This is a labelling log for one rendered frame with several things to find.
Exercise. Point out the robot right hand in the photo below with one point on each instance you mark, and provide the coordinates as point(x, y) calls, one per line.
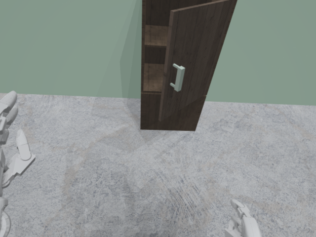
point(247, 227)

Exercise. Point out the cupboard door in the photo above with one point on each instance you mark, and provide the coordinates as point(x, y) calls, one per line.
point(194, 38)

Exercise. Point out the robot left hand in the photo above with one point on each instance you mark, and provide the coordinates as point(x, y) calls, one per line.
point(19, 163)

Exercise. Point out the left robot forearm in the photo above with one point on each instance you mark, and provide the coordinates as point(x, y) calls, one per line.
point(5, 221)

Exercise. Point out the handle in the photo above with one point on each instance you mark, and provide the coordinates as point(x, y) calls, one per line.
point(179, 78)

